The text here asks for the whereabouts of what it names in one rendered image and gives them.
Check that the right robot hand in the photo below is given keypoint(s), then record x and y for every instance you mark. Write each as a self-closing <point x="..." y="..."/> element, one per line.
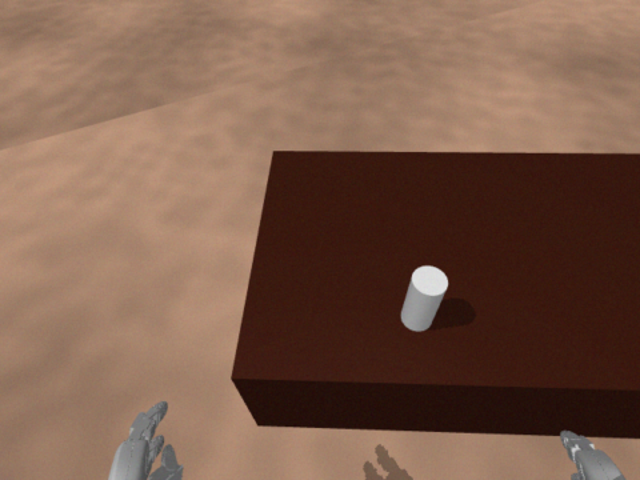
<point x="591" y="464"/>

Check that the can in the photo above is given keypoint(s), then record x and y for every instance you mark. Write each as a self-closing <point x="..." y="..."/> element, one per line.
<point x="425" y="292"/>

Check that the left robot hand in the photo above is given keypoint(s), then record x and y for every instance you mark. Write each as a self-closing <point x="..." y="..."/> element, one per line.
<point x="134" y="457"/>

